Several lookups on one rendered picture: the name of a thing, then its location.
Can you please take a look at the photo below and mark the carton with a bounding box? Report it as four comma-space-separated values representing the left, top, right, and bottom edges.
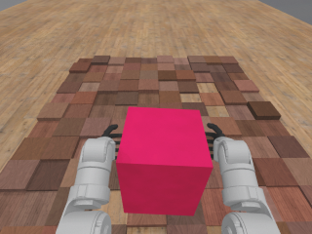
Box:
116, 106, 214, 216

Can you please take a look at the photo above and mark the right robot hand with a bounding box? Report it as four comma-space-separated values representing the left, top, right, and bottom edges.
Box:
205, 123, 225, 159

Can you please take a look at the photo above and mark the right robot forearm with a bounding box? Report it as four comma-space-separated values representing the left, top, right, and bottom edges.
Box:
213, 136, 281, 234

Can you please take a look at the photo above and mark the left robot hand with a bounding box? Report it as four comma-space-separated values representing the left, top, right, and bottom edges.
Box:
101, 124, 122, 160

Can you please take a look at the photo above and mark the right robot upper arm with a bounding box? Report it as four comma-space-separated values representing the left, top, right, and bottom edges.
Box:
221, 212, 280, 234

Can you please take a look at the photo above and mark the left robot forearm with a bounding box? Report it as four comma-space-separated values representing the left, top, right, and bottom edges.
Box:
56, 136, 116, 234

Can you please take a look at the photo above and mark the left robot upper arm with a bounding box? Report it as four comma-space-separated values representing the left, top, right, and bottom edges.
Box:
57, 211, 112, 234

